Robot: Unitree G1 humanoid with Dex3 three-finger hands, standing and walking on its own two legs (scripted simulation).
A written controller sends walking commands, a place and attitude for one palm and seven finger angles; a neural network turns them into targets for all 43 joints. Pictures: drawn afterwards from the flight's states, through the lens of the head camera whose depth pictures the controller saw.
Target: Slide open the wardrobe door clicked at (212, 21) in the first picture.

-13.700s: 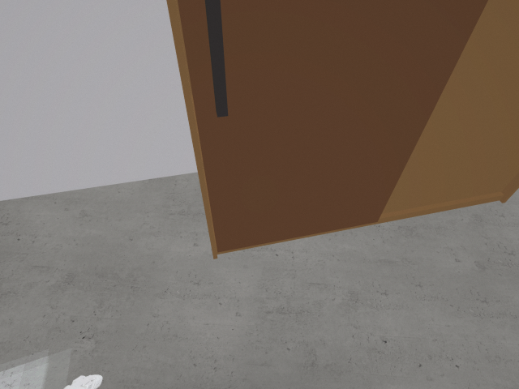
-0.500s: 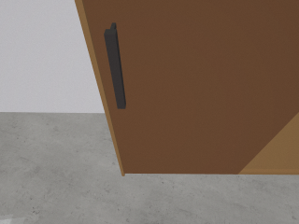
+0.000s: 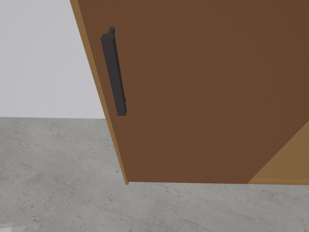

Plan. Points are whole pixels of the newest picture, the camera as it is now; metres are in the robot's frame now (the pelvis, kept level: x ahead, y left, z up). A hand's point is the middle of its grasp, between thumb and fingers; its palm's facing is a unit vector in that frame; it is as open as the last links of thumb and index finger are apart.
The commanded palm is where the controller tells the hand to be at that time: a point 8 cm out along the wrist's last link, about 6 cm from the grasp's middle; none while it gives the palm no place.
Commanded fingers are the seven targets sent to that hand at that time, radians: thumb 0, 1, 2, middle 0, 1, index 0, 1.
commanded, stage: look again from close up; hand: left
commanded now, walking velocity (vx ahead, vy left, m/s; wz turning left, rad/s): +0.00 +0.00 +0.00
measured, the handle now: (117, 76) +0.49 +0.15 +0.14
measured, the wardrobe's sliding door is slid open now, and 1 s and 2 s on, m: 0.00 0.00 0.00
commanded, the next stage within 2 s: raise the hand with hooked fingers in 0.52 s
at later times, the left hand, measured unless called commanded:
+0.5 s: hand out of the picture +0.01 +0.18 -0.17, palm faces +0.02 -0.97 -0.24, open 7.4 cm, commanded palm none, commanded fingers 0.00 0.90 0.90 -0.20 -0.30 -0.20 -0.30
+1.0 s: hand (78, 223) +0.15 +0.19 -0.02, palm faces +0.02 -1.00 -0.01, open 8.4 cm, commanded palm +0.12 +0.26 -0.01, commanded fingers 0.00 0.43 0.70 -0.23 -0.60 -0.23 -0.60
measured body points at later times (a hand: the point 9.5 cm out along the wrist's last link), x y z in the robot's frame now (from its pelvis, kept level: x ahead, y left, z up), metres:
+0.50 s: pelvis +0.00 -0.01 +0.00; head +0.01 -0.01 +0.45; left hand +0.01 +0.24 -0.15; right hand +0.04 -0.25 -0.16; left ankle -0.01 +0.13 -0.74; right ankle -0.05 -0.08 -0.74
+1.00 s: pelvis -0.06 +0.00 -0.06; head -0.03 +0.00 +0.39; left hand +0.14 +0.25 -0.01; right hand +0.16 -0.25 -0.11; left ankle -0.02 +0.13 -0.74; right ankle -0.05 -0.08 -0.74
